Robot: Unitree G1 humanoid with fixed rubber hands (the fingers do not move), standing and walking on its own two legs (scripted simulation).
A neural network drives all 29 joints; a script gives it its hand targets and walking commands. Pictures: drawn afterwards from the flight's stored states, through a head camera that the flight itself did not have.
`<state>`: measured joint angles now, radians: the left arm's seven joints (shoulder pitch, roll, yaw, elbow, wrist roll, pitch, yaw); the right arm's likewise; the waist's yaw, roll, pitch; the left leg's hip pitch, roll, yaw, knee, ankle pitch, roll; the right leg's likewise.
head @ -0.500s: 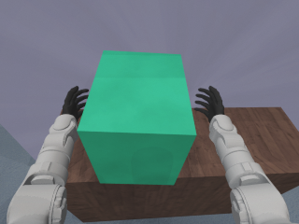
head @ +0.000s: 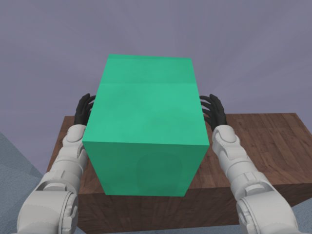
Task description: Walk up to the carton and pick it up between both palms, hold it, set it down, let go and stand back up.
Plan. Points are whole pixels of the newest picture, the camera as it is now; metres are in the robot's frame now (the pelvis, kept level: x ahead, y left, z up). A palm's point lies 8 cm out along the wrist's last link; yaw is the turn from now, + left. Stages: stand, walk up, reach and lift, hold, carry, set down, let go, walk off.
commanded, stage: reach and lift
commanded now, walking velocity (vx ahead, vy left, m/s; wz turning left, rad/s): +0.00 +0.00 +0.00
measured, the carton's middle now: (147, 127) +0.42 +0.03 +0.03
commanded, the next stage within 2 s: none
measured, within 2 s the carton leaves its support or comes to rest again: leaves its support in 1.74 s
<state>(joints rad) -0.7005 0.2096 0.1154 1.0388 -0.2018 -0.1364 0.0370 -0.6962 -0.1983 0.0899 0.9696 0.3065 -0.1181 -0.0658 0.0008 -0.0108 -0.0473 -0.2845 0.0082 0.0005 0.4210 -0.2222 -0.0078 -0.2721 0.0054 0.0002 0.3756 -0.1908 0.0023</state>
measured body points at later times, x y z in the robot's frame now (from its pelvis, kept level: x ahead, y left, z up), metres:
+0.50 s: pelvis +0.00 +0.00 +0.00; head +0.02 +0.01 +0.45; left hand +0.41 +0.20 +0.07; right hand +0.41 -0.14 +0.08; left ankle -0.01 +0.11 -0.74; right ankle +0.00 -0.12 -0.74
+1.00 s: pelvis +0.00 +0.00 +0.00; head +0.02 +0.01 +0.45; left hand +0.41 +0.20 +0.07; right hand +0.41 -0.14 +0.07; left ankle -0.01 +0.11 -0.74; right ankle +0.00 -0.12 -0.74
